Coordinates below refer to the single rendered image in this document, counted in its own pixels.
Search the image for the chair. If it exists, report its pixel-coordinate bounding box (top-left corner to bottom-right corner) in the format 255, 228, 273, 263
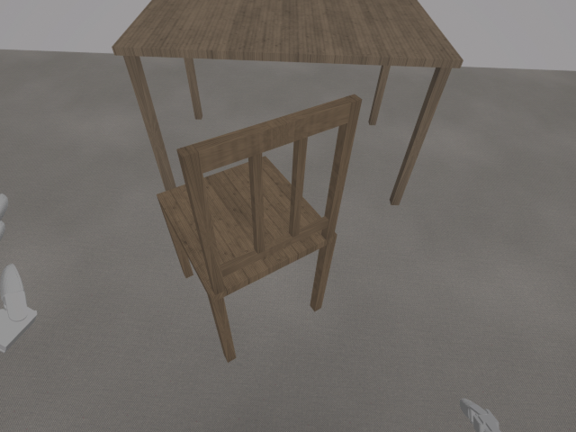
157, 94, 362, 362

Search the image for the table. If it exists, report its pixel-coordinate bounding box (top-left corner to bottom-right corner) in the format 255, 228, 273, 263
112, 0, 464, 205

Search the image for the robot left hand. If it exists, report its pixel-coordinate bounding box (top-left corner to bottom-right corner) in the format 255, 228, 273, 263
0, 193, 37, 353

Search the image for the robot right hand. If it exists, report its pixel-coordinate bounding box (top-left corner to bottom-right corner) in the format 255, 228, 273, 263
460, 399, 501, 432

